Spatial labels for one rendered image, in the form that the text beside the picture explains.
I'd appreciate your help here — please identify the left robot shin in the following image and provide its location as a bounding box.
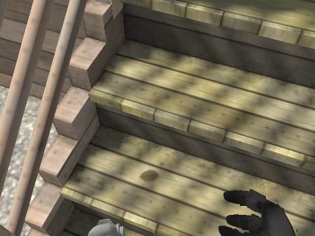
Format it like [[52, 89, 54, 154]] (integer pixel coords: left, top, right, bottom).
[[88, 218, 114, 236]]

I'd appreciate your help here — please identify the right robot hand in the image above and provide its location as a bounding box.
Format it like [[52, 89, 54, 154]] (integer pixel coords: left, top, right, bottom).
[[219, 189, 298, 236]]

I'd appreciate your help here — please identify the robot left thigh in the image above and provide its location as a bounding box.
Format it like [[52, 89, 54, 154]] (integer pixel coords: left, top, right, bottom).
[[89, 222, 126, 236]]

